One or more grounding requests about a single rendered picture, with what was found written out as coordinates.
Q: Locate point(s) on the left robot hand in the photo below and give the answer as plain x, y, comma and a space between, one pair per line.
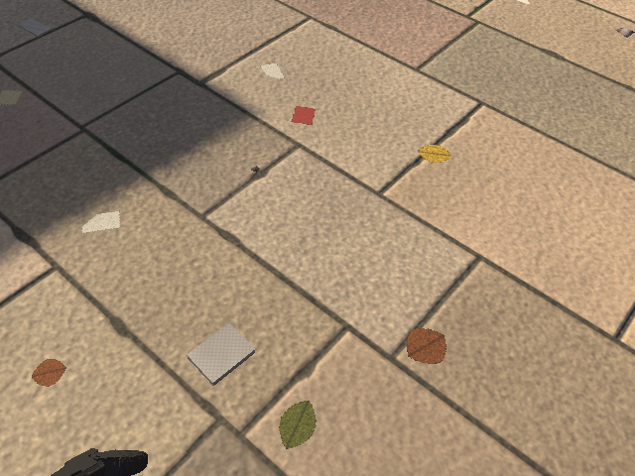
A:
107, 463

